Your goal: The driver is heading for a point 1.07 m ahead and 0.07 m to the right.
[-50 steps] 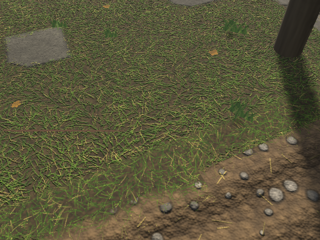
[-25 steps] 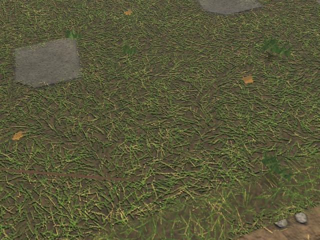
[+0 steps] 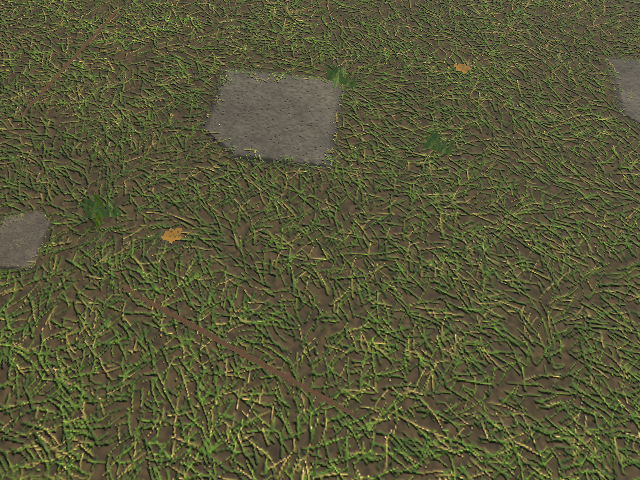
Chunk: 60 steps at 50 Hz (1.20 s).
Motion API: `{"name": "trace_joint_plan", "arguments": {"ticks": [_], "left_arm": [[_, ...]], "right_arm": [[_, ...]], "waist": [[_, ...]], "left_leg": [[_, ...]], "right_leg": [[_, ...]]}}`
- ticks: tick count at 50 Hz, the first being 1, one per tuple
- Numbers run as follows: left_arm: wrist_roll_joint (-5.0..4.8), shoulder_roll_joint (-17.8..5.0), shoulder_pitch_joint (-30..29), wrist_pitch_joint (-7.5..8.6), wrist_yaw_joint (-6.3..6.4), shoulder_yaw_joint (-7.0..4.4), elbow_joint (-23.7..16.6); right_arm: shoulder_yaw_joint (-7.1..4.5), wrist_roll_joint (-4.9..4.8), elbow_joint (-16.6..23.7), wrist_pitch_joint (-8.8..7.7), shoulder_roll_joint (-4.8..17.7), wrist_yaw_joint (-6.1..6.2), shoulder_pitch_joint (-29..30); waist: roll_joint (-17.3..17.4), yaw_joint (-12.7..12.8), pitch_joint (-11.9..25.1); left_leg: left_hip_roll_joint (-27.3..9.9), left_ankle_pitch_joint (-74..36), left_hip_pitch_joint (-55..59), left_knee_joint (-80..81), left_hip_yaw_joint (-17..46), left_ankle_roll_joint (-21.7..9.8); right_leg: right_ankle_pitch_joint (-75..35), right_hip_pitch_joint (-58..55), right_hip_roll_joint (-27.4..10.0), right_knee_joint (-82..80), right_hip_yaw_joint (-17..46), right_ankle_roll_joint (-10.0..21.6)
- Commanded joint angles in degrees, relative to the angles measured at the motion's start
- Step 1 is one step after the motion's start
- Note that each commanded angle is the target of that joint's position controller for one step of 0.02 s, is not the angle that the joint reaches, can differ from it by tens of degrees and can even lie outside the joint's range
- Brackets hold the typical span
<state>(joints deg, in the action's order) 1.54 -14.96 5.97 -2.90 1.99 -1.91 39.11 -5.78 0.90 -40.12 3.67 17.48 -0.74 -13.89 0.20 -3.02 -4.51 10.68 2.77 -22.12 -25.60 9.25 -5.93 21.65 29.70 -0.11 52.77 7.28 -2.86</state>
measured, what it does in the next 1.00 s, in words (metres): steps to the right: right foot, then left foot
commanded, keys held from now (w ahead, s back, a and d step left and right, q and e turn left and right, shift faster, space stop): q+shift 0.04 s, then shift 0.38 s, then e+shift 0.20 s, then w+e+shift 0.30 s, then w+shift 0.08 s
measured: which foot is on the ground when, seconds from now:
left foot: down 0.00-0.20, up 0.22-0.56, down 0.58-1.00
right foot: up 0.00-0.16, down 0.18-0.58, up 0.60-1.00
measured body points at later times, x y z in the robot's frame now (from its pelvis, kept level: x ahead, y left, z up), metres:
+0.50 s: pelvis +0.01 -0.07 +0.01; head +0.04 -0.08 +0.46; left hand +0.05 +0.22 -0.09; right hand +0.19 -0.30 -0.12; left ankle -0.06 +0.06 -0.70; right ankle +0.05 -0.15 -0.73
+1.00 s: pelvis +0.09 -0.12 +0.00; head +0.10 -0.14 +0.45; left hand +0.34 +0.11 -0.07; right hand +0.05 -0.42 -0.13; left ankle -0.06 +0.04 -0.73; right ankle +0.18 -0.27 -0.69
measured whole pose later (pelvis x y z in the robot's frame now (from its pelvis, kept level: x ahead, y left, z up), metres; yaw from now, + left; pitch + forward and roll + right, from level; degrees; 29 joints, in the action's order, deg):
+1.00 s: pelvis +0.09 -0.12 +0.00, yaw -10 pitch +2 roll +1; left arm 1.8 -19.4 5.6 -3.0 -6.5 -4.6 37.8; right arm -3.8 2.8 -48.7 -4.4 19.1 0.8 -23.1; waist 1.1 -4.2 0.9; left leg -4.8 21.1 8.7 -11.8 -14.0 4.9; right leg 14.7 36.1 -5.5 49.3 -2.5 3.3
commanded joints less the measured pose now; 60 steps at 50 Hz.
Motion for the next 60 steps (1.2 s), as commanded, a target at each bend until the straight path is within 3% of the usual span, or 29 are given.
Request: {"name": "trace_joint_plan", "arguments": {"ticks": [1,8,9,10,11,12,13,17,23,25,27,28,29,30,31,33,35,39,47,50,51,52,53,54,55,56,57,58,60], "left_arm": [[-0.32,-5.2,0.6,0.81,0.21,-1.45,-3.4],[-1.12,-6.3,8.3,2.32,0.81,-1.76,-0.7],[-0.78,-7.3,9.5,2.57,1.29,-2.09,-0.4],[-0.21,-11.4,7.8,2.62,1.78,-2.85,-1.7],[1.15,-15.9,2.9,2.64,1.20,-3.57,-3.6],[0.94,-12.6,3.0,2.51,0.62,-3.16,-3.0],[0.23,-9.7,1.1,2.60,0.20,-2.28,-3.1],[-0.48,-7.6,2.2,2.70,-0.42,-1.72,-2.8],[-0.43,-7.5,8.7,2.57,-0.87,-1.40,1.4],[-0.45,-11.3,10.9,1.56,-1.72,-3.06,2.7],[-1.33,-12.2,9.3,1.44,-2.17,-3.81,2.5],[-1.70,-11.5,8.4,1.63,-2.19,-3.88,2.1],[-2.18,-9.2,7.7,1.99,-2.22,-3.46,1.1],[-3.08,-4.9,6.7,2.35,-2.42,-2.54,-1.1],[-1.54,-7.6,6.2,1.86,-1.83,-3.31,-0.6],[-0.26,-9.8,6.3,0.50,-2.51,-4.47,1.0],[0.04,-9.4,3.7,-0.21,-5.01,-4.49,-0.2],[-0.07,-7.2,-0.2,0.20,-7.02,-3.97,-1.7],[-0.01,-6.6,-8.0,0.70,-8.90,-2.86,-6.8],[0.54,-5.9,-9.5,1.41,-8.53,-1.92,-7.6],[0.72,-6.1,-7.3,1.64,-8.00,-1.90,-6.9],[0.89,-7.0,-1.5,2.13,-7.15,-2.42,-5.0],[0.91,-8.2,11.0,2.91,-6.22,-3.39,-1.0],[1.42,-12.5,24.7,3.51,-5.15,-5.19,3.4],[1.88,-22.0,26.8,4.29,-3.80,-6.41,3.2],[1.60,-20.5,25.8,5.05,-3.16,-5.86,1.0],[2.02,-17.7,21.9,5.18,-2.71,-5.12,2.9],[1.95,-13.1,19.6,5.94,-3.00,-3.83,3.3],[0.12,-9.9,10.5,6.66,-2.69,-2.72,1.9]], "right_arm": [[-2.84,0.29,3.9,-0.31,9.6,-0.02,-0.7],[-1.84,0.18,3.8,-0.28,7.8,-0.34,2.1],[-1.40,-0.29,3.6,-0.50,7.0,0.00,1.7],[-0.70,-0.79,3.4,-0.70,4.6,0.37,-1.5],[-1.29,-0.43,4.5,-1.09,6.3,0.83,0.9],[-1.96,1.69,3.8,-1.53,9.7,1.01,1.7],[-1.73,1.36,2.8,-1.63,8.7,0.54,0.1],[-0.30,0.51,0.8,-0.49,6.3,-0.49,-1.4],[2.61,-0.60,0.0,0.24,1.7,0.71,3.8],[2.36,-0.98,-0.4,-0.11,3.1,2.17,3.4],[2.33,-1.09,-1.8,-1.29,3.7,3.25,-0.7],[2.05,-0.89,-2.2,-2.03,5.1,3.69,-2.2],[1.52,-0.08,-2.1,-2.64,8.0,4.11,-3.4],[0.48,0.36,-1.6,-2.38,12.8,4.30,-0.7],[0.73,0.47,-1.0,-2.20,10.3,4.01,1.2],[2.30,1.23,0.0,-2.81,4.5,3.07,1.9],[2.22,1.06,-0.2,-3.78,5.5,3.20,2.4],[1.22,1.19,-2.2,-6.40,7.1,2.64,-3.4],[0.32,1.84,-4.5,-9.02,8.9,1.74,-5.8],[0.47,2.06,-6.4,-8.98,9.2,1.27,-7.6],[0.51,1.77,-6.9,-8.84,9.8,1.11,-7.6],[0.47,1.20,-7.8,-8.65,10.9,1.00,-8.0],[0.55,0.42,-8.1,-8.29,11.9,0.96,-6.4],[1.42,0.40,-7.4,-8.48,10.6,0.64,-5.9],[3.86,-0.40,-2.8,-8.93,0.3,-0.78,-6.1],[2.73,-0.99,-1.6,-9.44,4.9,-0.25,2.5],[2.09,-2.01,-1.2,-9.45,5.5,-0.20,3.4],[2.24,-1.45,-3.8,-9.41,5.0,-0.22,-1.1],[2.36,0.39,-7.1,-7.34,3.8,-1.33,-7.3]], "waist": [[6.0,0.1,8.1],[9.5,2.8,8.6],[7.4,3.6,7.9],[-3.0,1.9,8.3],[-14.0,2.5,4.3],[-5.9,1.8,3.9],[-4.2,-0.1,4.6],[-7.1,1.4,5.0],[-12.0,4.9,5.7],[-13.8,5.3,4.1],[-11.2,2.5,6.0],[-9.4,1.9,7.9],[-4.5,1.7,10.0],[9.2,2.7,7.4],[13.0,1.2,6.2],[6.0,1.7,4.2],[11.1,1.3,-0.5],[6.2,-1.2,-0.7],[6.1,-1.3,-4.7],[5.6,-0.9,-5.9],[5.9,0.5,-4.8],[5.4,3.7,-1.6],[2.7,11.1,4.6],[-4.0,17.8,12.7],[-26.0,14.7,18.9],[-13.2,18.2,19.8],[-6.1,13.6,10.8],[-1.1,8.7,5.6],[-7.7,2.8,5.3]], "left_leg": [[-14.1,21.1,8.9,11.3,23.6,-4.3],[-11.9,17.7,2.7,9.2,24.4,-0.3],[-9.5,22.7,-0.4,7.3,22.9,2.0],[-4.4,29.0,-3.2,-4.2,16.0,4.7],[4.6,27.8,-10.9,-19.1,1.6,6.4],[-0.6,24.8,-7.3,-29.4,3.3,7.1],[-0.4,22.2,-4.3,-33.6,3.2,6.8],[-0.8,20.3,-6.5,-40.4,0.0,8.0],[-5.9,26.1,3.1,-12.2,-6.3,8.5],[-4.2,23.7,5.0,-5.0,-8.9,7.6],[-4.9,13.2,11.1,5.5,-7.9,6.2],[-7.4,9.4,17.2,8.8,-5.8,5.1],[-14.3,8.8,24.6,9.1,-1.1,3.2],[-25.7,-3.7,25.8,9.4,9.3,-2.6],[-33.7,-17.5,20.4,8.2,10.6,-9.1],[-29.2,14.6,19.8,14.2,6.6,-7.3],[-26.0,31.0,21.7,19.3,5.1,-4.0],[-27.2,26.8,28.5,20.3,0.2,-2.6],[-30.4,24.2,24.1,22.7,-12.3,-0.6],[-30.0,16.3,21.3,22.6,-17.7,-0.5],[-30.1,2.8,19.9,20.0,-19.5,-0.7],[-29.7,-17.2,18.2,11.5,-21.5,-1.3],[-27.4,-33.4,13.3,-4.7,-24.6,-1.1],[-23.9,-23.6,-0.6,-24.9,-24.0,-0.4],[-13.4,29.9,-19.9,-48.4,-17.8,1.9],[-8.5,26.5,-21.4,-57.1,1.8,0.2],[-10.8,18.1,-25.3,-58.0,1.6,-0.6],[-14.6,12.7,-21.0,-53.0,0.5,-0.8],[-17.6,7.9,-16.0,-49.1,-3.4,1.4]], "right_leg": [[-0.9,0.4,2.6,-3.9,-0.7,0.6],[-2.8,-18.3,5.0,-24.8,-3.2,4.9],[-4.1,-22.5,2.8,-32.0,-1.7,5.8],[4.7,-23.7,-8.4,-39.9,10.8,8.4],[5.8,-17.9,-19.7,-45.3,26.8,14.7],[-2.0,-12.4,-19.6,-42.2,23.0,16.5],[-8.8,-10.4,-16.0,-39.8,17.2,15.7],[-24.6,-17.5,-9.8,-35.6,6.4,14.2],[-25.8,-24.5,-8.3,-34.1,6.8,13.2],[-33.7,-24.6,-8.0,-31.6,10.7,13.2],[-38.7,-23.1,-7.6,-28.5,12.8,11.4],[-35.0,-19.1,-6.6,-27.2,12.9,9.4],[-25.0,-11.7,-4.1,-23.5,10.8,7.0],[-6.8,-0.5,4.2,-15.2,0.4,4.3],[12.2,0.4,4.7,-1.4,-5.9,4.0],[6.0,4.6,-0.3,8.4,-4.5,4.7],[-0.2,11.9,-1.5,9.5,-5.3,3.9],[-5.0,18.3,-2.5,7.8,-6.3,2.6],[-8.7,16.6,-6.6,-0.9,-8.5,5.1],[-4.1,8.6,-4.7,-8.0,-12.3,8.7],[-2.0,1.9,-2.1,-9.8,-14.6,10.3],[0.1,-7.8,1.8,-11.2,-16.1,11.6],[-3.5,-24.4,5.7,-15.8,-17.1,12.5],[0.5,-45.1,3.2,-17.4,-10.8,12.2],[30.6,-54.2,-18.7,-32.3,22.4,13.7],[29.9,-46.2,-21.3,-40.0,33.0,10.4],[19.9,-39.7,-21.7,-38.3,23.7,8.6],[5.0,-32.0,-19.1,-35.6,15.1,6.9],[6.6,-23.7,-15.8,-41.4,7.5,4.8]]}}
